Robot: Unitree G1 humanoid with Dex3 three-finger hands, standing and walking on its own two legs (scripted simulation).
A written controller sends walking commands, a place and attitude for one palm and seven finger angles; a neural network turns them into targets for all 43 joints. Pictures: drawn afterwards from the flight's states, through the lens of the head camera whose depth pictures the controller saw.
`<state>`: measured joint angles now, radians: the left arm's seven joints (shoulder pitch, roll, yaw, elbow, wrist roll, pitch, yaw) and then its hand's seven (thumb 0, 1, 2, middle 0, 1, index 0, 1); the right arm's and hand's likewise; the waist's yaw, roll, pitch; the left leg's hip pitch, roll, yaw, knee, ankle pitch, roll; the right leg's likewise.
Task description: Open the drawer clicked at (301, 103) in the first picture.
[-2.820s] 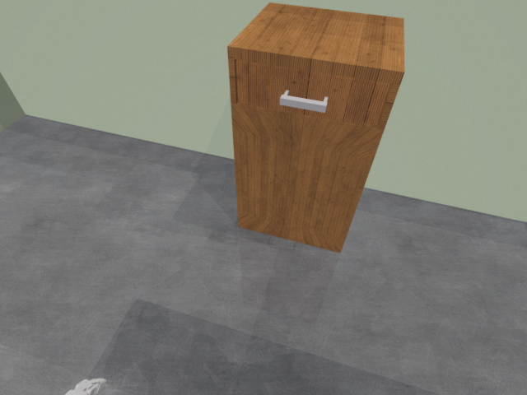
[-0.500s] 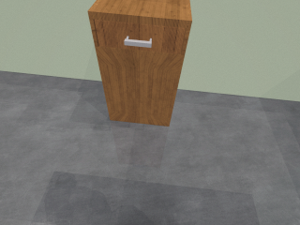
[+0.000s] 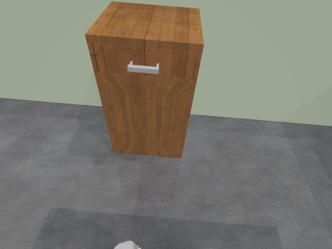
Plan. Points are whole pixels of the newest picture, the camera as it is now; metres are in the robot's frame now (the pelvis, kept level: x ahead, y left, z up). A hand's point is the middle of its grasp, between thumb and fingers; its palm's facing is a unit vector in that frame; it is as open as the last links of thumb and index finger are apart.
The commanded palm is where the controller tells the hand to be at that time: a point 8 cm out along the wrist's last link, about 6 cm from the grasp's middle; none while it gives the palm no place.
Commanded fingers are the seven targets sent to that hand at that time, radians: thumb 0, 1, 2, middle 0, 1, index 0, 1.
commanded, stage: take the last steps up to it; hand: left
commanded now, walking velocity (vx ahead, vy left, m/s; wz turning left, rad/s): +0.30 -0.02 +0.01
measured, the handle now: (144, 66) +0.84 +0.15 -0.02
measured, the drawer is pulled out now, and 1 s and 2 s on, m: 0.00 0.00 0.00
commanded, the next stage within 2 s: come to a stop and stand still in 0.60 s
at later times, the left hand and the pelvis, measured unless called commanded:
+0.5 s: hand (98, 210) +0.26 +0.22 -0.16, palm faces -0.01 -0.99 -0.16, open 7.4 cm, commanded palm none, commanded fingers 0.00 0.90 0.90 -0.20 -0.30 -0.20 -0.30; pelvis +0.17 +0.04 +0.01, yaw -2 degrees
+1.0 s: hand (123, 183) +0.35 +0.16 -0.16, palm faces +0.07 -0.97 -0.24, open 7.2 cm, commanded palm none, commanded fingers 0.00 0.90 0.90 -0.20 -0.30 -0.20 -0.30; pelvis +0.28 -0.02 +0.00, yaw +0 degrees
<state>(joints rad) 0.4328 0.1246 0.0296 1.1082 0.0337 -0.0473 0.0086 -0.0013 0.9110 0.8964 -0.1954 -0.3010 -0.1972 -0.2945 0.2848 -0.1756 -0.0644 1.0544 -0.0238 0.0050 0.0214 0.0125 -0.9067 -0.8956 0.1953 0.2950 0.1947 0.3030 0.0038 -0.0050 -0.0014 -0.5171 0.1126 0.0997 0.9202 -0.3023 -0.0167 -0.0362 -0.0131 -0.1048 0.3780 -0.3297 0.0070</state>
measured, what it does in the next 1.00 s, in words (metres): walks ahead: left foot, then right foot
